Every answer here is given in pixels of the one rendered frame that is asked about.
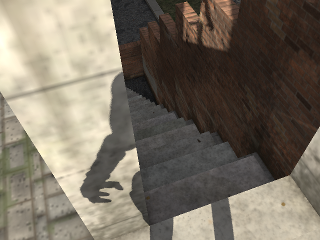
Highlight stairs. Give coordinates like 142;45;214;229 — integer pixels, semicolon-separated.
126;87;271;226

